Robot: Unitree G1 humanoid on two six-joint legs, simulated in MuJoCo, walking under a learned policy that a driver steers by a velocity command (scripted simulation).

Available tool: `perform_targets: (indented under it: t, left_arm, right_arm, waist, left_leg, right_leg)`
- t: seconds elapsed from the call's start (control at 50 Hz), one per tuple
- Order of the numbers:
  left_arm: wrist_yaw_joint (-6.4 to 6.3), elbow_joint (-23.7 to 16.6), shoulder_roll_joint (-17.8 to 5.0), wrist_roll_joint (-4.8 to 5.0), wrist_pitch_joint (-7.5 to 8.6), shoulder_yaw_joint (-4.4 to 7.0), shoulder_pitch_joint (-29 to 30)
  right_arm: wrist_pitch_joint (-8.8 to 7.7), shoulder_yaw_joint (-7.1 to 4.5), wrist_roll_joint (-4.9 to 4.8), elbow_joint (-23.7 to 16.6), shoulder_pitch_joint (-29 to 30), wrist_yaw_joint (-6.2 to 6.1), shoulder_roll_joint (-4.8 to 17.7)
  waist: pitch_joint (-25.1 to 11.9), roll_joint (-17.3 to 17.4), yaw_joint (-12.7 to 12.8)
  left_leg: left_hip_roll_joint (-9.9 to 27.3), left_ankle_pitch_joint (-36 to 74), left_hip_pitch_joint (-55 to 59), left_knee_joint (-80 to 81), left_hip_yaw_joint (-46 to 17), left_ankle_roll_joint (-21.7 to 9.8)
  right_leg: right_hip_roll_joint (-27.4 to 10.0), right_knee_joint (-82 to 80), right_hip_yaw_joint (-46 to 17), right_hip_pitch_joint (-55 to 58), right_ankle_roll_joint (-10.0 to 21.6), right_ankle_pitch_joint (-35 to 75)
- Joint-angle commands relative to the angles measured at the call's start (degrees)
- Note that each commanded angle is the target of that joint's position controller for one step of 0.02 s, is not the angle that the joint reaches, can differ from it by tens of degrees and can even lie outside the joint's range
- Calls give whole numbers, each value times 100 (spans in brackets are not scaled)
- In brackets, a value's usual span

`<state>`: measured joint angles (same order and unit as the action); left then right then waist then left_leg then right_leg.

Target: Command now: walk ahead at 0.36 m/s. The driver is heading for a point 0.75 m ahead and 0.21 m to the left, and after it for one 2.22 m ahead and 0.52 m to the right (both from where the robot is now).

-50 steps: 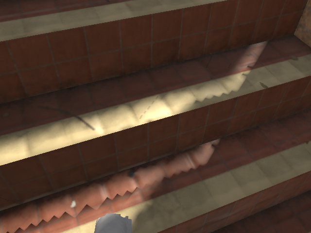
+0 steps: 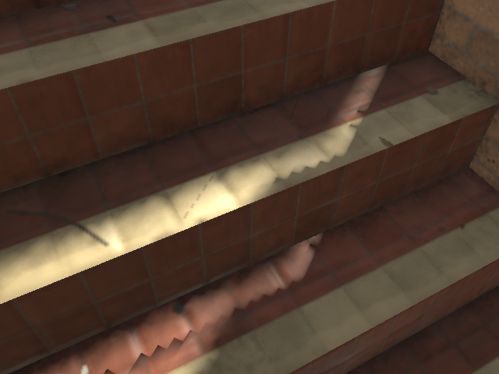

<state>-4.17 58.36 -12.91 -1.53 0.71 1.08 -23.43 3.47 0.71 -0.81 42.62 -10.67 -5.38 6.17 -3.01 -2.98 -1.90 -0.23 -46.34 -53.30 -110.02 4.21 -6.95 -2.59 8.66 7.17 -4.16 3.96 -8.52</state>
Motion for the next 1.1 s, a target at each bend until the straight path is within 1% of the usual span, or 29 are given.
perform_targets:
  t: [0.02,0.1,0.16,0.2,0.22,0.24,0.26,0.28,0.3,0.36,0.4,0.54,0.64,0.66,0.7,0.72,0.74,0.76,0.78,0.8,0.82,0.84,0.86,0.88,0.9,0.92,0.96,1.06,1.1]
  left_arm:
    - [-115,155,-698,-77,222,158,-732]
    - [26,206,-736,-154,343,187,-779]
    - [100,31,-713,139,321,104,-132]
    - [82,-307,-879,301,285,146,119]
    - [168,-286,-550,431,315,50,-720]
    - [309,-523,-1005,362,394,174,-533]
    - [481,-948,-1370,250,443,335,198]
    - [750,-1256,-769,-6,468,285,835]
    - [861,-1644,-242,-302,450,229,1422]
    - [716,-2123,432,-375,163,36,979]
    - [631,-1567,81,-291,20,168,-168]
    - [642,-2065,201,-8,-85,144,929]
    - [466,-2214,271,-74,-246,134,343]
    - [468,-1953,207,-48,-241,135,-472]
    - [448,-1364,668,-174,-9,-40,-1579]
    - [492,-966,788,-219,153,-105,-1853]
    - [547,-880,771,-80,227,-152,-893]
    - [553,-874,757,63,291,-233,-350]
    - [485,-785,636,-69,434,-386,-517]
    - [421,-819,-236,-540,580,-221,-1061]
    - [306,-764,-1090,-782,653,170,-1324]
    - [331,-718,-1037,-684,594,270,-1380]
    - [132,-973,-1480,-640,689,490,-983]
    - [-61,-999,-1190,-455,799,488,-628]
    - [-92,-988,-548,-347,864,361,-790]
    - [-25,-814,-194,-283,831,290,-1113]
    - [-23,-667,-210,-180,774,303,-1211]
    - [7,-312,-113,-174,616,344,-1706]
    - [-63,-478,-130,-13,457,295,-1073]
  right_arm:
    - [-259,56,78,-1100,1301,208,-92]
    - [-371,166,94,-1644,1843,265,-37]
    - [-269,387,-5,-1739,1655,269,-54]
    - [-259,234,-99,-1129,115,180,238]
    - [-383,188,-193,-1045,369,116,320]
    - [-421,-23,-213,-677,-791,39,608]
    - [-330,-285,4,-16,-2299,-30,1313]
    - [-183,-560,183,394,-2282,-111,2157]
    - [-148,-731,339,-21,-1177,-84,2366]
    - [-447,-516,385,327,959,228,1054]
    - [-636,-398,441,539,1057,336,588]
    - [-903,-615,458,419,981,162,1195]
    - [-828,-653,569,-249,1917,70,1310]
    - [-795,-637,587,-335,2447,81,1410]
    - [-613,-392,504,-608,2658,162,523]
    - [-604,-125,304,-835,3215,192,80]
    - [-553,-4,-72,-819,2570,119,-237]
    - [-529,-41,-6,-801,1624,1,-330]
    - [-589,2,-102,-1063,1577,77,-595]
    - [-701,83,-161,-1977,2134,152,-971]
    - [-797,241,143,-2187,1294,123,-919]
    - [-812,175,293,-2122,1988,116,-282]
    - [-727,56,328,-2507,2690,144,238]
    - [-579,-136,416,-2509,3074,249,712]
    - [-495,-268,404,-2507,3606,351,955]
    - [-435,-213,370,-2390,3678,409,634]
    - [-356,-136,290,-2109,3119,508,249]
    - [-385,129,254,-2524,3619,520,-412]
    - [-393,324,111,-2541,3442,635,-496]
  waist:
    - [374,-36,234]
    - [340,71,437]
    - [623,38,78]
    - [-396,-544,-383]
    - [-966,-153,20]
    - [-2038,85,-497]
    - [-2676,1305,-1064]
    - [-2916,3057,-797]
    - [-2521,2155,-662]
    - [33,850,929]
    - [120,494,1236]
    - [507,815,994]
    - [-299,976,1218]
    - [-463,622,1720]
    - [722,-1536,2083]
    - [1134,-1924,2320]
    - [871,-1136,1560]
    - [218,-447,938]
    - [-315,501,609]
    - [-325,179,246]
    - [-607,47,-210]
    - [-593,972,272]
    - [-283,584,414]
    - [85,836,416]
    - [604,1480,680]
    - [699,1805,852]
    - [409,1465,848]
    - [657,239,1034]
    - [710,53,837]
  left_leg:
    - [333,560,-2348,-1362,-528,-115]
    - [541,648,-3328,-1925,-678,-172]
    - [532,139,-125,1476,249,-267]
    - [-305,-61,2469,2313,841,-159]
    - [-687,133,3482,2985,701,-223]
    - [-414,191,4503,3699,-479,-334]
    - [-34,-688,4905,5397,-2003,-387]
    - [478,-1823,5055,7682,-4212,-695]
    - [832,-2831,4206,8640,-5516,-736]
    - [837,-1907,1192,7378,-3468,-435]
    - [688,-1165,603,6741,-2047,-303]
    - [1672,-1323,564,7252,-2303,-350]
    - [2029,-1272,836,6410,-1879,-65]
    - [1632,-1415,501,5814,-1050,248]
    - [157,-710,-152,2297,1131,827]
    - [-210,-28,476,1358,1153,760]
    - [-343,474,1266,372,587,241]
    - [-625,616,1695,-729,317,-112]
    - [-767,1079,734,-2198,-346,-204]
    - [-838,1096,-1690,-3611,-721,188]
    - [-441,1650,-3376,-4021,-1559,144]
    - [-426,1778,-4281,-4227,-1445,115]
    - [42,1816,-4810,-4149,-1991,194]
    - [471,2247,-5001,-3730,-2165,301]
    - [465,2442,-4672,-3585,-2057,261]
    - [318,2818,-4254,-3326,-1560,197]
    - [274,2902,-3440,-2303,-875,90]
    - [657,1852,-3526,-1743,79,-111]
    - [587,1700,-1177,1119,614,-218]
  right_leg:
    - [-1964,-777,-1350,1472,1060,-1223]
    - [-2032,-745,-1335,1879,904,-1464]
    - [-1432,-1818,-160,-706,883,-62]
    - [-1272,-584,319,-1180,1073,5250]
    - [-1053,574,59,-1213,1017,7552]
    - [-1031,1894,-28,-1464,820,7932]
    - [-677,3496,-132,-1758,639,6173]
    - [287,5224,-906,-2840,473,447]
    - [869,7607,-2232,-3571,328,-246]
    - [327,9011,-1598,-4359,70,-790]
    - [544,8928,-789,-3596,-109,-528]
    - [30,8042,-1116,-3979,-72,-570]
    - [-132,7130,-747,-3198,66,-368]
    - [-80,6132,-19,-2110,117,46]
    - [406,3095,789,-1641,317,747]
    - [403,1745,1127,-2190,318,2855]
    - [-101,284,1398,-2134,291,3845]
    - [-311,-440,1134,-1535,233,4260]
    - [-495,318,236,-431,136,4038]
    - [-1275,2159,-1624,1397,150,8252]
    - [-2347,1997,-3264,2911,634,7666]
    - [-2458,1706,-3403,3450,813,4958]
    - [-3470,639,-4784,3419,1369,2347]
    - [-3757,-134,-5497,3024,1402,183]
    - [-3353,-259,-4841,2256,1408,-53]
    - [-2704,-178,-4029,2092,1102,156]
    - [-1772,258,-2530,2396,835,438]
    - [-1273,-269,-1628,2021,712,551]
    - [-826,-1193,-652,414,526,1870]
